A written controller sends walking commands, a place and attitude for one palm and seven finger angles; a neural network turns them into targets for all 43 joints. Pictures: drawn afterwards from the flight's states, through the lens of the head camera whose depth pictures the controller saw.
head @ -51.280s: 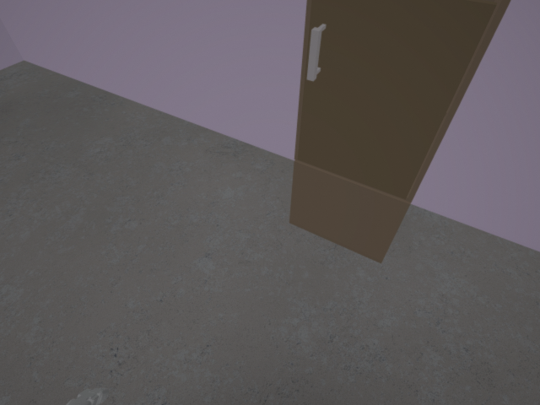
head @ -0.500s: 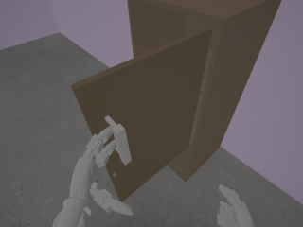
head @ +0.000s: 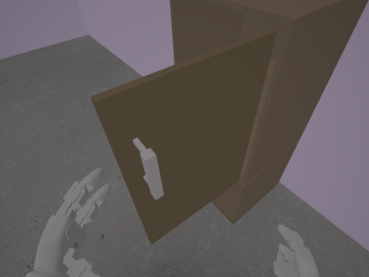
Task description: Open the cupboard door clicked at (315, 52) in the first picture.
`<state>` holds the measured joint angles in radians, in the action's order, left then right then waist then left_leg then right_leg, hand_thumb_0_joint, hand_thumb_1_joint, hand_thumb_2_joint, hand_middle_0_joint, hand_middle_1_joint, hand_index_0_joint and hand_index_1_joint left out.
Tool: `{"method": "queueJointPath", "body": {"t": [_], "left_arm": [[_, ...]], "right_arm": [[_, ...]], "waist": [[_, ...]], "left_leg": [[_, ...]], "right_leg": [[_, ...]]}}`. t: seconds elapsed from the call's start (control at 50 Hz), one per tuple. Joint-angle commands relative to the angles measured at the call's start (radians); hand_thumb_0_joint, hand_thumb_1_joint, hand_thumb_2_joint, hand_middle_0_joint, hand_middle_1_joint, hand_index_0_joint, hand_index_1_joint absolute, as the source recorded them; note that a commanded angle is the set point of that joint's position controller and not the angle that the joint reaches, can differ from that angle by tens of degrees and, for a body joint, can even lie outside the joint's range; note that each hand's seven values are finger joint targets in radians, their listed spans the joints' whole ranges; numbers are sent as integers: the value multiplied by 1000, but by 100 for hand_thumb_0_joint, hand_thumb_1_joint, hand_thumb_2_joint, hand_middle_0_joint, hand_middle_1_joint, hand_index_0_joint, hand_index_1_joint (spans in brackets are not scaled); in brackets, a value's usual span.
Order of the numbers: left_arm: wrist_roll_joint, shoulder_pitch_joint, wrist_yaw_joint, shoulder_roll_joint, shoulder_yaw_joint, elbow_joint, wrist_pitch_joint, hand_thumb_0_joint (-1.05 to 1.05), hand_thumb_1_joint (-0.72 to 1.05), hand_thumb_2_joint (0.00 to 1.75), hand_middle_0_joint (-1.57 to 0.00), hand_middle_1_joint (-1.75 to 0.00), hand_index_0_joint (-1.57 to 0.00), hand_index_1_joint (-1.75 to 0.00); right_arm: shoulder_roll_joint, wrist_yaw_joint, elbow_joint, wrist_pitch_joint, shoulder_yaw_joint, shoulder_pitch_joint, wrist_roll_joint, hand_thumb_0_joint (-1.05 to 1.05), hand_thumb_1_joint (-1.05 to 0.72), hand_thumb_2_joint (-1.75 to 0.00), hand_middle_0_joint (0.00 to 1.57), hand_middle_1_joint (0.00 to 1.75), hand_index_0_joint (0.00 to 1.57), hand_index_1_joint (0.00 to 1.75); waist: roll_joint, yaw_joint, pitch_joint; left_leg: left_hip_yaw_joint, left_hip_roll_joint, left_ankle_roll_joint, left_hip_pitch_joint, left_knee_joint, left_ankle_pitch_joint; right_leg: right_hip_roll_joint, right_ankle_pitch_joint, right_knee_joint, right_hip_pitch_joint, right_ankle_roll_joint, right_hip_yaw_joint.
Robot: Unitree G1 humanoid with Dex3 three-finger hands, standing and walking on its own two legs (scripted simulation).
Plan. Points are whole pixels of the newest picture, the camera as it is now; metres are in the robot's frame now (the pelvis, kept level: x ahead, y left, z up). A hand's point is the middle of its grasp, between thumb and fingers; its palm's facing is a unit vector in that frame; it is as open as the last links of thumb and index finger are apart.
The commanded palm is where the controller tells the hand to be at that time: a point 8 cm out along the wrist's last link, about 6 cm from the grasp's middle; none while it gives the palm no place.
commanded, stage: draw the hand back to the body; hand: left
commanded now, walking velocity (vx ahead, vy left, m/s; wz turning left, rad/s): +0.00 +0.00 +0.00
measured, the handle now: (148, 169) +0.30 +0.10 +0.12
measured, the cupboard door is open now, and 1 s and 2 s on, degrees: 88 88 88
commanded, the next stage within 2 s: step back with the hand held close in 1.66 s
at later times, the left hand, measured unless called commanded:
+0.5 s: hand (80, 226) +0.17 +0.18 +0.13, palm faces -0.04 -1.00 -0.06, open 16.3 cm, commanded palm +0.14 +0.24 +0.15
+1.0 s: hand (44, 195) +0.21 +0.25 +0.16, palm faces +0.31 -0.88 -0.36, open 12.5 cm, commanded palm +0.16 +0.30 +0.19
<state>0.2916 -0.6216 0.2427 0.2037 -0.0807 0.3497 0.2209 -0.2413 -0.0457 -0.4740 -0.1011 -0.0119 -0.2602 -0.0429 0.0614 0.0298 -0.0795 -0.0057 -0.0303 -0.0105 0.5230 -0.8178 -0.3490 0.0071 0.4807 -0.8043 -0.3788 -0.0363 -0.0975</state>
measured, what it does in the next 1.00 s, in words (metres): stands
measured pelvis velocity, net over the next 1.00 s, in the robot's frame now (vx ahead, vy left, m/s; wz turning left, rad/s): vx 0.02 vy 0.03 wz -0.03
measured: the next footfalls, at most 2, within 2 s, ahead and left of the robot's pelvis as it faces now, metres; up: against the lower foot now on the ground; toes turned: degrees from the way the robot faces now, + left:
none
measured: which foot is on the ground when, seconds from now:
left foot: down 0.00-1.00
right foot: down 0.00-1.00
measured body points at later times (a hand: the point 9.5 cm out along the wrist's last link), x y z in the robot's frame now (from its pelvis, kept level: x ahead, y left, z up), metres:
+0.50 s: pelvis -0.01 +0.02 +0.01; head -0.02 +0.01 +0.46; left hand +0.17 +0.24 +0.14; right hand +0.18 -0.19 -0.05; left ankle +0.04 +0.13 -0.70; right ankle -0.04 -0.09 -0.70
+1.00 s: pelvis +0.02 +0.03 +0.04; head +0.01 +0.01 +0.49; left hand +0.18 +0.29 +0.18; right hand +0.20 -0.19 -0.05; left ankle +0.04 +0.13 -0.70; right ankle -0.04 -0.09 -0.70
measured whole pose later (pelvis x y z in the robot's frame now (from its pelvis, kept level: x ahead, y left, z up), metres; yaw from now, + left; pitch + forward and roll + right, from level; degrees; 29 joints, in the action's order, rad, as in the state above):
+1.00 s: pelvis +0.02 +0.03 +0.04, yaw -2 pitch -3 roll +0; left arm 0.06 -0.55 -0.12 0.31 -0.20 0.44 0.06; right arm -0.22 -0.08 -0.60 -0.10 -0.05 -0.20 0.00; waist 0.05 0.06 0.03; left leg 0.05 0.00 0.03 0.19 -0.46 -0.22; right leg -0.01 0.31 -0.42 -0.05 0.00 -0.04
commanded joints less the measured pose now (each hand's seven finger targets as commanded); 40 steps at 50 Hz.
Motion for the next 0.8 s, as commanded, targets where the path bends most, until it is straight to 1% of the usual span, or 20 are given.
{"method": "queueJointPath", "body": {"t": [0.0,0.02,0.04,0.1,0.14,0.18,0.2,0.24,0.32,0.36,0.4,0.46,0.56,0.58,0.6,0.62,0.64,0.66,0.7,0.78], "left_arm": [[19,96,17,98,-42,215,71,0,-50,30,-15,-30,-15,-30],[13,102,13,87,-27,220,68,0,-50,30,-15,-30,-15,-30],[10,106,7,77,-13,218,61,0,-50,30,-15,-30,-15,-30],[-7,121,-28,132,-64,230,41,0,-50,30,-15,-30,-15,-30],[-13,119,-42,105,-43,275,29,0,-50,30,-15,-30,-15,-30],[-12,107,-52,107,-49,288,9,0,-50,30,-15,-30,-15,-30],[-12,93,-57,115,-62,283,-1,0,-50,30,-15,-30,-15,-30],[-12,87,-54,87,-30,288,-26,0,-50,30,-15,-30,-15,-30],[-14,103,-57,110,-55,295,-67,0,-50,30,-15,-30,-15,-30],[-10,126,-56,126,-76,314,-81,0,-50,30,-15,-30,-15,-30],[-5,140,-57,151,-107,319,-90,0,-50,30,-15,-30,-15,-30],[7,158,-42,144,-109,336,-97,0,-50,30,-15,-30,-15,-30],[26,172,-16,174,-154,321,-127,0,-32,37,-16,-30,-16,-30],[-122,217,-165,271,-162,391,-106,0,-29,39,-16,-30,-16,-30],[-139,177,-232,227,-155,344,-113,0,-26,40,-16,-30,-16,-30],[-166,158,-267,183,-113,343,-117,0,-22,42,-16,-30,-16,-30],[-181,130,-292,181,-118,320,-120,0,-18,43,-16,-30,-16,-30],[-194,129,-310,180,-113,331,-117,0,-15,45,-16,-30,-16,-30],[-211,106,-339,218,-154,314,-110,0,-8,48,-16,-30,-16,-30],[-230,144,-363,224,-161,349,-93,0,6,54,-17,-30,-17,-30]], "right_arm": [[-94,-14,174,-90,33,103,-2,0,-90,-90,20,30,20,30],[-96,-15,176,-93,32,105,-4,0,-90,-90,20,30,20,30],[-93,-14,180,-96,29,107,-3,0,-90,-90,20,30,20,30],[-93,-16,173,-95,28,113,-3,0,-90,-90,20,30,20,30],[-83,-15,187,-98,21,118,-5,0,-90,-90,20,30,20,30],[-82,-14,187,-98,18,122,-8,0,-90,-90,20,30,20,30],[-83,-14,183,-99,20,121,-6,0,-90,-90,20,30,20,30],[-84,-11,185,-99,13,125,-10,0,-90,-90,20,30,20,30],[-90,-17,179,-104,10,130,-9,0,-90,-90,20,30,20,30],[-93,-20,174,-108,8,128,-9,0,-90,-90,20,30,20,30],[-95,-25,166,-113,7,135,-7,0,-90,-90,20,30,20,30],[-96,-28,159,-124,3,134,-12,0,-90,-90,20,30,20,30],[-104,-33,138,-142,3,142,-15,0,-90,-90,20,30,20,30],[-79,-57,148,-127,-11,177,1,0,-90,-90,20,30,20,30],[-72,-68,132,-124,-11,166,11,0,-90,-90,20,30,20,30],[-73,-70,123,-114,-14,164,17,0,-90,-90,20,30,20,30],[-72,-70,112,-104,-14,161,22,0,-90,-90,20,30,20,30],[-73,-67,108,-98,-13,164,24,0,-90,-90,20,30,20,30],[-77,-66,90,-93,-9,171,33,0,-90,-90,20,30,20,30],[-80,-58,74,-85,-5,175,39,0,-90,-90,20,30,20,30]], "waist": [[-91,-25,-57],[-66,-25,-63],[-72,-23,-60],[-49,-6,-70],[-10,1,-91],[4,3,-84],[-31,6,-95],[-12,-1,-60],[-45,-1,-36],[-24,0,-37],[-33,6,-33],[-9,4,-33],[-8,6,-23],[-9,38,45],[-47,17,98],[-35,12,94],[-32,13,85],[-1,14,68],[-16,23,53],[17,20,26]], "left_leg": [[-22,41,44,-114,57,128],[-21,41,45,-125,65,122],[-23,41,44,-122,74,108],[-26,36,44,-125,94,94],[-26,34,44,-160,116,103],[-28,31,41,-170,133,98],[-30,28,43,-171,134,108],[-31,25,40,-171,152,87],[-37,22,40,-175,175,61],[-42,21,40,-190,187,55],[-45,22,40,-193,194,49],[-44,23,37,-220,208,60],[-48,25,37,-238,230,60],[-37,22,33,-247,268,19],[-28,25,29,-253,276,-14],[-23,22,33,-283,285,-3],[-23,19,33,-302,301,8],[-20,17,33,-325,322,19],[-12,15,35,-352,346,70],[-8,10,35,-415,395,148]], "right_leg": [[-8,-303,180,-96,51,106],[-5,-280,176,-104,45,96],[-1,-248,173,-109,42,86],[6,-199,172,-95,29,73],[11,-211,162,-90,25,51],[18,-210,163,-87,24,38],[20,-221,165,-71,24,35],[23,-203,171,-84,26,24],[24,-170,194,-75,27,19],[25,-158,204,-74,26,18],[25,-148,218,-60,24,20],[26,-160,228,-52,24,17],[26,-162,260,-30,26,18],[9,-122,358,-29,14,79],[1,-62,409,-43,15,84],[-6,-68,415,-25,16,81],[-6,-77,417,-1,16,71],[-8,-98,417,25,17,70],[-7,-150,437,77,16,67],[-7,-229,445,140,16,61]]}}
